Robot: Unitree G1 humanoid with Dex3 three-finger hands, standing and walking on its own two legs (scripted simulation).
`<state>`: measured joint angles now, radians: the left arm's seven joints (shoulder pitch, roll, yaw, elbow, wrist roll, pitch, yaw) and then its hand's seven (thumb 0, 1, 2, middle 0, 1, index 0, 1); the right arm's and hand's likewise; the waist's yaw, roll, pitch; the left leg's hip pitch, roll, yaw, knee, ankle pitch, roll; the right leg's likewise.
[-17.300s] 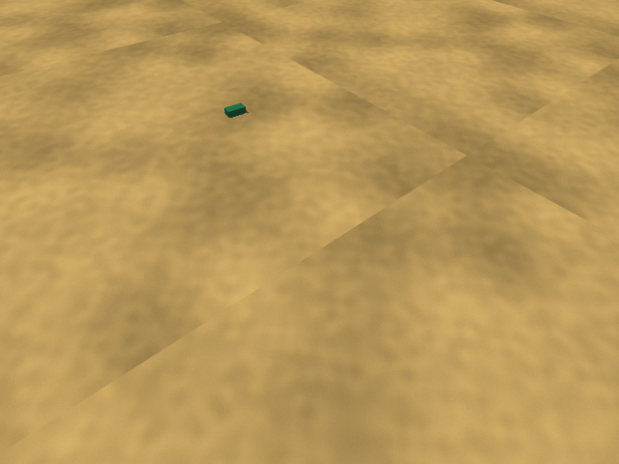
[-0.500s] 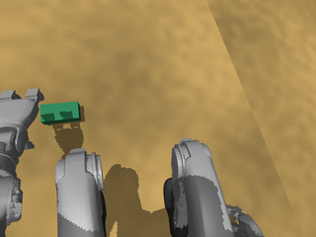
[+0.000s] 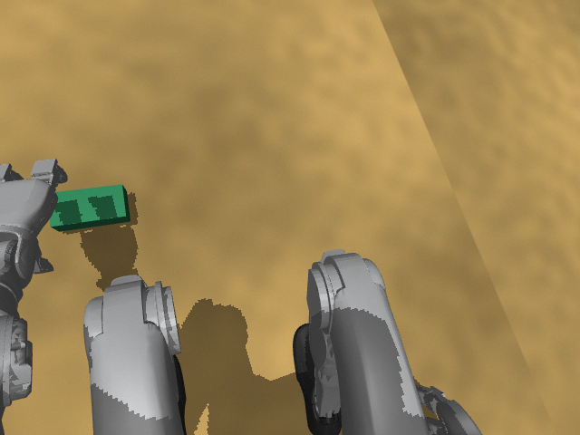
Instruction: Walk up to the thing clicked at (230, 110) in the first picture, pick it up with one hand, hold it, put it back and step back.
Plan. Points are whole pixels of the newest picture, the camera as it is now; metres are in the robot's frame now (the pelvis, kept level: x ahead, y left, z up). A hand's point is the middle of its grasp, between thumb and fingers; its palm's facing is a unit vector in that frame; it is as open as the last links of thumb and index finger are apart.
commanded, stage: rise first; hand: left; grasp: from above
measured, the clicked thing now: (91, 207) +0.48 +0.28 -0.30
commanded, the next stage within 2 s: approach in 1.64 s
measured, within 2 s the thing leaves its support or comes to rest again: neither
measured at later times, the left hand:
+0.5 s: hand (40, 222) +0.42 +0.31 -0.19, palm faces -0.45 -0.08 -0.89, open 14.0 cm
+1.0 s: hand (37, 214) +0.43 +0.31 -0.19, palm faces -0.46 -0.07 -0.88, open 14.0 cm
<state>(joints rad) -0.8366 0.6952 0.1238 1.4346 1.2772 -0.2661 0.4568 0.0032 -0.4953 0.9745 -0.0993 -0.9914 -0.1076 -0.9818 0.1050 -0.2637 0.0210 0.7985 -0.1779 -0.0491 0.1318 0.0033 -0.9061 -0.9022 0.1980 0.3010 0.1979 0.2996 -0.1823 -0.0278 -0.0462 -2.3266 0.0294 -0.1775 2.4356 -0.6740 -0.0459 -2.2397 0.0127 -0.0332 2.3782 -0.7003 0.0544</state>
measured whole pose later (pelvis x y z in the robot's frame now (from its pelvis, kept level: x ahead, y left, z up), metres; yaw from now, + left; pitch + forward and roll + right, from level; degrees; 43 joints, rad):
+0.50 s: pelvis +0.00 +0.00 -0.01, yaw -1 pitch +31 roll -8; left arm -0.87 0.74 0.13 1.48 1.28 -0.25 0.48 0.00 -0.50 0.99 -0.14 -0.94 -0.12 -0.95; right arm 0.10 -0.27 0.06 0.79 -0.20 -0.07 0.14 0.00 -0.91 -0.90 0.20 0.30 0.20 0.30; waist -0.21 -0.03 -0.02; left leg -2.35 0.02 -0.19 2.47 -0.68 -0.05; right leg -2.25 0.02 -0.04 2.39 -0.70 0.06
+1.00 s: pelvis +0.00 +0.01 -0.01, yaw -2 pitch +32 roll -9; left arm -0.89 0.76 0.12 1.46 1.27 -0.24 0.44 0.00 -0.51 0.99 -0.15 -0.92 -0.13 -0.94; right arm 0.11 -0.27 0.07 0.78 -0.19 -0.07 0.16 0.00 -0.91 -0.90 0.20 0.30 0.20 0.30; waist -0.22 -0.03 -0.01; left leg -2.35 0.02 -0.20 2.47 -0.68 -0.04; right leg -2.24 0.02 -0.05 2.39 -0.70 0.07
